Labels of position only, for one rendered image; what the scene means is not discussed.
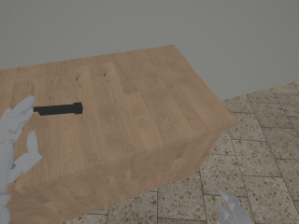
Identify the counter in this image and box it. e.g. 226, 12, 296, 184
0, 45, 238, 224

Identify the left robot forearm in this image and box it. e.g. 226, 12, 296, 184
0, 192, 11, 224

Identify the left robot hand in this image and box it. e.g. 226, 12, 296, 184
0, 95, 42, 193

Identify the tap lever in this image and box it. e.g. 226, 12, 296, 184
33, 102, 83, 116

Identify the right robot hand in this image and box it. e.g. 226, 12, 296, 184
217, 189, 252, 224

